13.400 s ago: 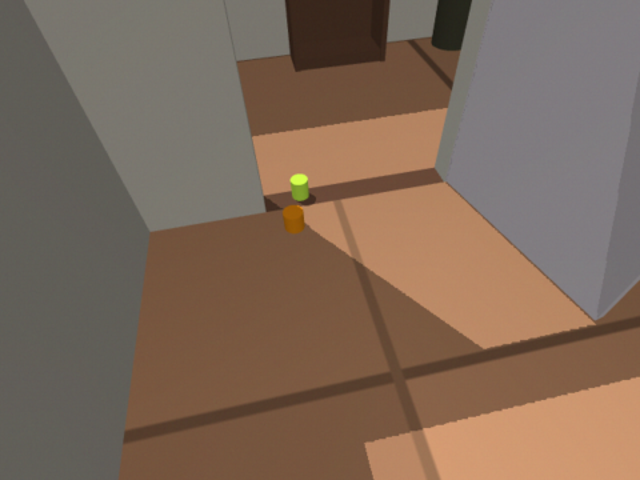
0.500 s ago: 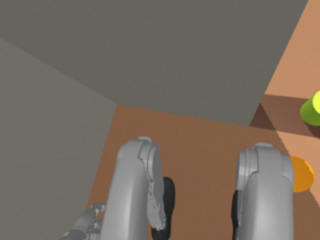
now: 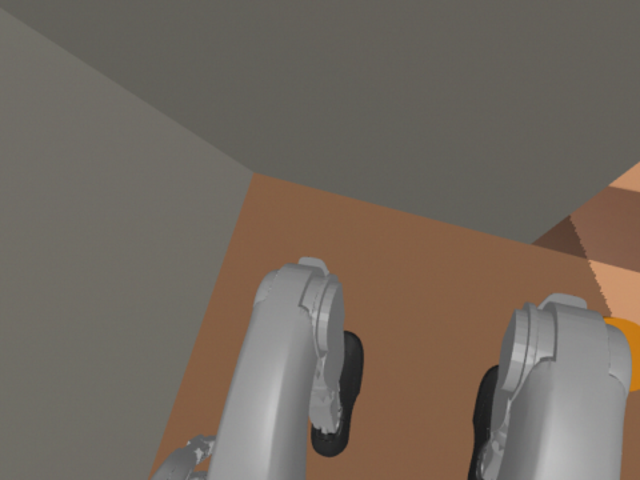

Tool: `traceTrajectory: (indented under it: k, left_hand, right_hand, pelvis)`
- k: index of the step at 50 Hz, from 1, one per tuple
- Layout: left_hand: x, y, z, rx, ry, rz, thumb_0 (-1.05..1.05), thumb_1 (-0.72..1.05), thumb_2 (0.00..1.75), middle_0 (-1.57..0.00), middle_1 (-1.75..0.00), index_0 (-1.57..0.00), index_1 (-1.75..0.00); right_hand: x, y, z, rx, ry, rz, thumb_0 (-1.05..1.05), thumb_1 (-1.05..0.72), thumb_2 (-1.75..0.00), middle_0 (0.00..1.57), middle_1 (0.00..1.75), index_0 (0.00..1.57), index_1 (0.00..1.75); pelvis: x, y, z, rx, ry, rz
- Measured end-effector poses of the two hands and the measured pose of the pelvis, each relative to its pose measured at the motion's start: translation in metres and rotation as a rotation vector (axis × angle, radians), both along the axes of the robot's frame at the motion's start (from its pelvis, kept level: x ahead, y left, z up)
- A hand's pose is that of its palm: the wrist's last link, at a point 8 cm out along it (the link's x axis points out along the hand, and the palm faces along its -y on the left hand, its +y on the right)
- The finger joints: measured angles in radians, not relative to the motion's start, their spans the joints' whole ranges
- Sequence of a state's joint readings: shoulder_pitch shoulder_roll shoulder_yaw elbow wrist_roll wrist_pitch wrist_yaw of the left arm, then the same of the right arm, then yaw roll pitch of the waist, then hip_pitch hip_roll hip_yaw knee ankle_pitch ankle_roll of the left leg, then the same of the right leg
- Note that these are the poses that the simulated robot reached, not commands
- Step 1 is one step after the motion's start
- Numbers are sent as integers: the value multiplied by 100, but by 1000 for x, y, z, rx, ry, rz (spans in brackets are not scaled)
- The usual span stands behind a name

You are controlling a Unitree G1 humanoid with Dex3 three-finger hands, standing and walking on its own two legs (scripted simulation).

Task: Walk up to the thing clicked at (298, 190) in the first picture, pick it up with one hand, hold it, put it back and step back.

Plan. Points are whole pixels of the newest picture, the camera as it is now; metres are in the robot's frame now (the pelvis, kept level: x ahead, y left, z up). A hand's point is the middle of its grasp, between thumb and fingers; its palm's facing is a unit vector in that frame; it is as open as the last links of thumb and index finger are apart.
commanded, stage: rest palm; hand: right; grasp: from above
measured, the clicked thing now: out of the picture +0.43 -0.38 -0.27
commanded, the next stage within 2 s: close in 1.46 s
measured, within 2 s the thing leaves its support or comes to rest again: neither
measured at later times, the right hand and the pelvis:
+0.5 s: hand out of the picture +0.42 -0.37 -0.24, palm faces -0.43 +0.08 -0.90, open 14.2 cm; pelvis +0.01 -0.01 -0.03, yaw +3 degrees
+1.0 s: hand out of the picture +0.41 -0.37 -0.24, palm faces -0.48 +0.16 -0.86, open 14.3 cm; pelvis +0.01 +0.00 -0.03, yaw +4 degrees
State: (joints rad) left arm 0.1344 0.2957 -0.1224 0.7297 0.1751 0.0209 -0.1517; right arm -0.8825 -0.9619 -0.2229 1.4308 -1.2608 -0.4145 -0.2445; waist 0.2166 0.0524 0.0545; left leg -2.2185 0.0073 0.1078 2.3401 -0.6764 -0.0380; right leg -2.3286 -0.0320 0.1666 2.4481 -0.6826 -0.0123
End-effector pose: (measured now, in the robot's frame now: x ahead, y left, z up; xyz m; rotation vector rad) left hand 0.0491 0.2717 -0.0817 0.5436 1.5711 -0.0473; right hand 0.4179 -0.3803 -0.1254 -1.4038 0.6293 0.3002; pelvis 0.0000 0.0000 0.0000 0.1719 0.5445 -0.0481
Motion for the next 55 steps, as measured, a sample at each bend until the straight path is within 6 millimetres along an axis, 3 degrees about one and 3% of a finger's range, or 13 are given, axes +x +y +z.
traceTrajectory:
  k: [4,10,17,23,32,41,55]
  left_hand:
    - [0,7,1,46,21,-36,0,90,89,-20,-30,-20,-30]
    - [16,7,-1,78,-26,-91,0,89,89,-20,-30,-20,-30]
    - [39,-4,-6,62,-103,-155,0,89,89,-20,-30,-20,-30]
    - [51,-14,-14,15,-161,-173,0,89,89,-20,-30,-20,-30]
    - [41,-22,-23,-61,-138,-151,0,89,89,-20,-30,-20,-30]
    - [30,-10,-15,-38,-52,-150,0,90,90,-20,-30,-20,-30]
    - [38,-4,-5,23,-82,-231,0,89,90,-20,-30,-20,-30]
  right_hand:
    - [-4,-1,-12,37,-43,35,0,50,-96,7,107,10,104]
    - [-12,5,-36,41,-72,88,0,52,-98,6,102,8,101]
    - [-3,12,-46,2,-176,77,0,51,-98,6,98,7,98]
    - [8,12,-51,-71,-167,27,0,50,-96,6,99,7,98]
    - [10,3,-61,-91,-62,-72,0,47,-91,5,101,9,98]
    - [6,1,-64,-17,-41,-50,0,49,-92,5,101,7,99]
    - [-3,4,-63,-15,-116,21,0,52,-97,5,97,6,97]
  pelvis:
    - [-1,-1,-9,10,-31,8]
    - [-2,-4,-20,18,-60,18]
    - [2,-4,-29,22,-60,26]
    - [6,-6,-34,30,-48,29]
    - [10,-6,-32,29,-33,27]
    - [11,-3,-27,33,-44,32]
    - [3,-6,-33,46,-96,43]
